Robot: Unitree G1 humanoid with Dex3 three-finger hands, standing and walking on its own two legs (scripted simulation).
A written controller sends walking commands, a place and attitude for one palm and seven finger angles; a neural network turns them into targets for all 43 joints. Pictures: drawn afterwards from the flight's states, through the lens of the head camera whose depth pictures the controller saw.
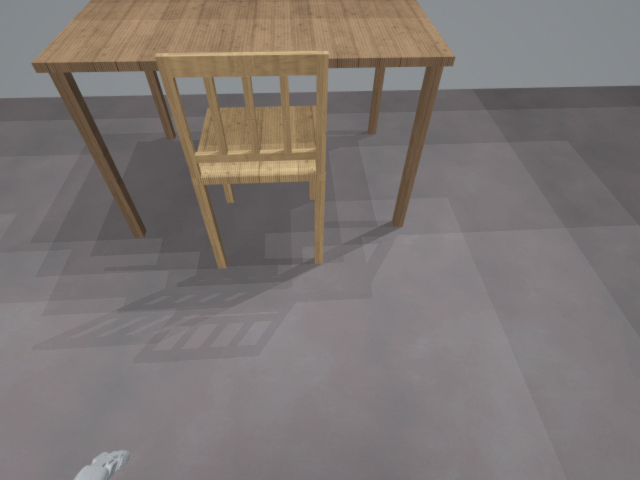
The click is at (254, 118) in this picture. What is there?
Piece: chair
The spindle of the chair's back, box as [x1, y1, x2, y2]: [241, 76, 259, 153]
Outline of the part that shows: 241,77 252,153 259,153 250,76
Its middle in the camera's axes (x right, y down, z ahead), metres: -0.19 -0.33 +1.06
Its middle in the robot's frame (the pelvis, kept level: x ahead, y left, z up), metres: +1.00 +0.24 -0.10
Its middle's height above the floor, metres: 0.67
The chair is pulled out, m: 0.00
